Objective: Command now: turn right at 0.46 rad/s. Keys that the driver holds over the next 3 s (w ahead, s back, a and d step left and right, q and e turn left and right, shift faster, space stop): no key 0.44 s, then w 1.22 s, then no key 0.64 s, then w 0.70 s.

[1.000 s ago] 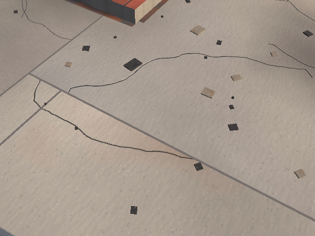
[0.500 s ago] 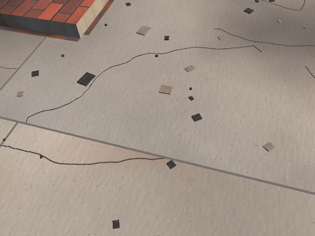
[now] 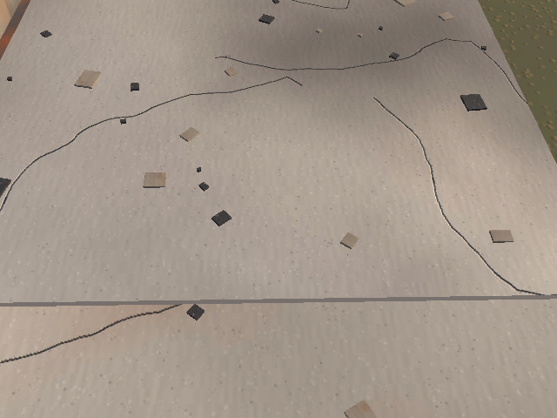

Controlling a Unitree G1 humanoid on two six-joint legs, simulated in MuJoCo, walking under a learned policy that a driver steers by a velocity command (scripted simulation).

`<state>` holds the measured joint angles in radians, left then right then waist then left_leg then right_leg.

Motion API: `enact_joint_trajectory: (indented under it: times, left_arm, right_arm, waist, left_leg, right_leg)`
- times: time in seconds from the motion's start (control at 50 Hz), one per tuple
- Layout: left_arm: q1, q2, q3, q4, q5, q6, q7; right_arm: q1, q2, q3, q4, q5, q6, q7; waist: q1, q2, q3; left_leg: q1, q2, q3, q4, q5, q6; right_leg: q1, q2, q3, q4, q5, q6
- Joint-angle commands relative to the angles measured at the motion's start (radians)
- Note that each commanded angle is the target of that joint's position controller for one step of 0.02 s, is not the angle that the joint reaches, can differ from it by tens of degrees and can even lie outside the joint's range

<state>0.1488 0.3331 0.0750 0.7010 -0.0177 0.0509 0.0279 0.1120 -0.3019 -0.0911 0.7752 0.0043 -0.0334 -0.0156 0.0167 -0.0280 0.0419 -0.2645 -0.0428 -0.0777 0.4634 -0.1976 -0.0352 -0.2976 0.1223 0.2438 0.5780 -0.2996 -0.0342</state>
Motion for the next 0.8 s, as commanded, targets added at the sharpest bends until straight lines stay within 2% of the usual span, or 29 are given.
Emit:
enact_joint_trajectory:
  times: [0.02,0.04,0.06,0.08,0.1,0.16,0.22,0.26,0.3,0.32,0.34,0.36,0.38,0.4,0.42,0.44,0.48,0.52,0.56,0.58,0.6,0.64,0.68,0.7,0.72,0.74,0.76,0.78,0.8]
  left_arm:
    - [0.033,0.114,0.031,-0.092,0.005,-0.020,0.006]
    - [0.064,0.180,0.050,-0.067,0.013,-0.024,0.008]
    - [0.062,0.187,0.058,-0.045,0.007,-0.020,0.007]
    - [0.068,0.157,0.055,-0.024,0.006,-0.010,0.012]
    - [0.061,0.134,0.048,-0.025,0.007,-0.004,0.013]
    - [0.021,0.070,0.023,-0.041,0.000,-0.006,0.007]
    - [-0.014,0.031,-0.001,-0.051,0.009,-0.010,0.001]
    - [-0.002,0.051,0.003,-0.040,0.004,-0.013,-0.002]
    - [0.060,0.052,0.006,-0.005,0.009,-0.015,-0.007]
    - [0.059,0.079,0.009,-0.008,0.017,-0.015,-0.005]
    - [0.077,0.139,0.017,-0.017,0.025,-0.013,0.004]
    - [0.025,0.130,0.009,-0.004,0.036,-0.014,-0.002]
    - [-0.020,0.060,-0.006,-0.026,0.035,-0.024,-0.015]
    - [-0.010,0.042,-0.012,-0.012,0.043,-0.032,-0.020]
    - [0.004,0.064,-0.008,-0.003,0.044,-0.039,-0.021]
    - [0.007,0.068,-0.008,0.005,0.039,-0.048,-0.022]
    - [0.057,0.074,-0.007,0.029,0.028,-0.051,-0.013]
    - [0.122,0.129,0.009,0.040,0.017,-0.046,-0.008]
    - [0.165,0.137,0.012,0.049,0.018,-0.062,-0.001]
    - [0.169,0.127,0.012,0.051,0.017,-0.074,0.001]
    - [0.157,0.113,0.010,0.045,0.008,-0.082,0.002]
    - [0.120,0.110,0.012,0.032,-0.004,-0.087,-0.002]
    - [0.087,0.125,0.018,0.023,-0.008,-0.085,-0.011]
    - [0.076,0.125,0.018,0.022,-0.010,-0.082,-0.015]
    - [0.080,0.109,0.014,0.023,-0.008,-0.080,-0.019]
    - [0.089,0.080,0.005,0.025,-0.001,-0.082,-0.021]
    - [0.082,0.024,-0.013,0.020,0.009,-0.088,-0.025]
    - [0.084,-0.038,-0.031,-0.036,0.017,-0.106,-0.022]
    - [0.089,0.035,-0.011,-0.044,-0.015,-0.123,-0.015]
  right_arm:
    - [0.043,-0.214,-0.040,-0.055,-0.051,-0.004,0.002]
    - [0.017,-0.165,-0.027,-0.072,-0.036,-0.008,0.003]
    - [-0.018,-0.125,-0.015,-0.077,-0.022,-0.008,0.002]
    - [-0.036,-0.114,-0.009,-0.080,-0.012,-0.005,0.001]
    - [-0.037,-0.109,-0.004,-0.075,-0.002,-0.004,0.000]
    - [-0.001,-0.101,0.006,-0.052,-0.009,0.007,-0.008]
    - [-0.001,-0.126,0.004,-0.042,-0.009,0.019,-0.008]
    - [0.023,-0.149,0.002,-0.030,-0.003,0.028,-0.004]
    - [0.019,-0.134,0.012,-0.018,0.013,0.029,-0.001]
    - [0.061,-0.116,0.021,-0.002,0.011,0.019,0.002]
    - [0.080,-0.084,0.034,-0.004,-0.018,0.005,0.010]
    - [0.101,-0.032,0.046,-0.004,-0.025,-0.002,0.010]
    - [0.049,-0.075,0.043,0.003,-0.035,0.000,0.007]
    - [0.020,-0.088,0.038,0.008,-0.030,0.002,0.006]
    - [0.016,-0.091,0.036,0.019,-0.023,0.006,0.000]
    - [0.025,-0.096,0.035,0.024,-0.020,0.013,-0.005]
    - [0.039,-0.083,0.037,0.041,-0.010,0.017,-0.008]
    - [-0.008,-0.081,0.035,0.025,0.007,0.006,-0.006]
    - [-0.062,-0.092,0.028,-0.006,0.025,-0.018,0.004]
    - [-0.059,-0.099,0.024,-0.009,0.032,-0.031,0.012]
    - [-0.046,-0.101,0.022,-0.006,0.033,-0.043,0.021]
    - [-0.041,-0.083,0.029,0.006,0.026,-0.060,0.039]
    - [0.002,-0.072,0.035,0.032,0.020,-0.066,0.051]
    - [0.054,-0.074,0.033,0.056,0.019,-0.065,0.055]
    - [0.128,-0.083,0.026,0.089,0.018,-0.061,0.053]
    - [0.205,-0.098,0.017,0.117,0.021,-0.056,0.047]
    - [0.295,-0.138,0.005,0.131,0.023,-0.056,0.038]
    - [0.372,-0.274,-0.019,0.127,0.014,-0.057,0.033]
    - [0.345,-0.246,-0.009,0.118,-0.002,-0.067,0.041]
  waist:
    - [0.021,0.317,-0.123]
    - [0.019,0.213,-0.113]
    - [0.024,0.164,-0.091]
    - [0.027,0.139,-0.082]
    - [0.015,0.146,-0.068]
    - [-0.008,0.188,-0.084]
    - [-0.034,0.218,-0.104]
    - [-0.044,0.224,-0.106]
    - [-0.005,0.197,-0.094]
    - [-0.012,0.157,-0.099]
    - [-0.034,0.021,-0.144]
    - [-0.088,-0.155,-0.143]
    - [-0.053,-0.099,-0.111]
    - [-0.038,-0.082,-0.088]
    - [-0.029,-0.071,-0.071]
    - [-0.030,-0.077,-0.045]
    - [-0.017,-0.100,-0.043]
    - [0.032,-0.158,0.037]
    - [0.058,-0.192,0.111]
    - [0.052,-0.182,0.112]
    - [0.041,-0.147,0.098]
    - [0.028,-0.098,0.061]
    - [-0.001,-0.091,0.014]
    - [-0.032,-0.086,-0.006]
    - [-0.064,-0.072,-0.025]
    - [-0.097,-0.052,-0.041]
    - [-0.138,0.042,-0.056]
    - [-0.138,0.328,-0.106]
    - [-0.125,0.276,-0.086]
  left_leg:
    - [0.176,0.432,-0.464,-0.151,0.494,0.290]
    - [0.157,0.432,-0.424,-0.148,0.436,0.326]
    - [0.143,0.363,-0.319,-0.133,0.383,0.284]
    - [0.142,0.305,-0.247,-0.127,0.319,0.245]
    - [0.145,0.292,-0.223,-0.123,0.336,0.244]
    - [0.168,0.245,-0.134,-0.123,0.377,0.248]
    - [0.157,0.245,-0.109,-0.112,0.383,0.248]
    - [0.151,0.255,-0.125,-0.097,0.386,0.250]
    - [0.105,0.234,-0.108,-0.066,0.350,0.211]
    - [0.047,0.218,-0.099,-0.060,0.285,0.155]
    - [-0.024,0.161,-0.032,0.029,0.157,0.084]
    - [0.026,0.094,0.041,-0.017,-0.069,0.025]
    - [0.077,0.095,0.043,-0.021,-0.038,-0.010]
    - [0.079,0.088,0.048,-0.022,0.010,-0.018]
    - [0.083,0.085,0.053,-0.011,0.035,-0.017]
    - [0.075,0.089,0.047,-0.014,0.057,-0.017]
    - [0.040,0.050,0.097,0.040,-0.080,-0.011]
    - [-0.134,0.018,0.138,0.181,-0.227,0.006]
    - [-0.291,0.069,0.069,0.346,-0.324,0.048]
    - [-0.365,0.099,0.040,0.404,-0.351,0.069]
    - [-0.396,0.119,0.032,0.400,-0.344,0.084]
    - [-0.320,0.122,0.061,0.282,-0.270,0.095]
    - [-0.117,0.083,0.114,0.161,-0.133,0.082]
    - [0.008,0.057,0.143,0.095,-0.027,0.072]
    - [0.140,0.027,0.164,0.062,0.032,0.061]
    - [0.247,0.019,0.158,0.049,0.013,0.061]
    - [0.352,0.118,0.013,-0.026,-0.066,0.097]
    - [0.453,0.376,-0.434,-0.203,-0.277,0.235]
    - [0.400,0.454,-0.683,-0.315,-0.511,0.332]
  right_leg:
    - [-0.215,0.029,-0.056,0.367,-0.409,0.031]
    - [-0.231,-0.030,-0.038,0.525,-0.365,0.063]
    - [-0.238,-0.040,-0.043,0.579,-0.295,0.081]
    - [-0.240,-0.044,-0.050,0.594,-0.248,0.099]
    - [-0.252,-0.044,-0.048,0.603,-0.207,0.115]
    - [-0.194,-0.063,-0.110,0.445,-0.161,0.135]
    - [-0.058,-0.113,-0.187,0.194,-0.169,0.135]
    - [0.012,-0.108,-0.223,0.055,-0.105,0.126]
    - [0.144,-0.096,-0.246,-0.215,0.111,0.088]
    - [0.239,-0.132,-0.190,-0.266,0.224,0.057]
    - [0.344,-0.262,-0.051,-0.230,0.470,0.015]
    - [0.207,-0.317,-0.017,-0.192,0.414,-0.074]
    - [0.149,-0.281,-0.028,-0.209,0.264,-0.088]
    - [0.134,-0.245,-0.050,-0.213,0.178,-0.059]
    - [0.120,-0.218,-0.067,-0.216,0.153,-0.037]
    - [0.106,-0.217,-0.065,-0.217,0.169,-0.028]
    - [0.113,-0.213,-0.046,-0.248,-0.067,-0.043]
    - [0.116,-0.309,0.120,-0.353,-0.415,-0.126]
    - [0.132,-0.412,0.276,-0.428,-0.441,-0.200]
    - [0.184,-0.440,0.301,-0.430,-0.392,-0.218]
    - [0.229,-0.440,0.281,-0.425,-0.341,-0.215]
    - [0.235,-0.392,0.168,-0.413,-0.205,-0.183]
    - [0.141,-0.332,0.050,-0.390,-0.085,-0.162]
    - [0.077,-0.311,0.006,-0.361,-0.066,-0.149]
    - [0.004,-0.291,-0.021,-0.314,-0.069,-0.135]
    - [-0.060,-0.265,-0.048,-0.246,-0.074,-0.112]
    - [-0.148,-0.196,-0.126,-0.033,-0.054,-0.059]
    - [-0.348,-0.077,-0.241,0.342,-0.215,0.018]
    - [-0.448,-0.082,-0.142,0.531,-0.296,0.019]
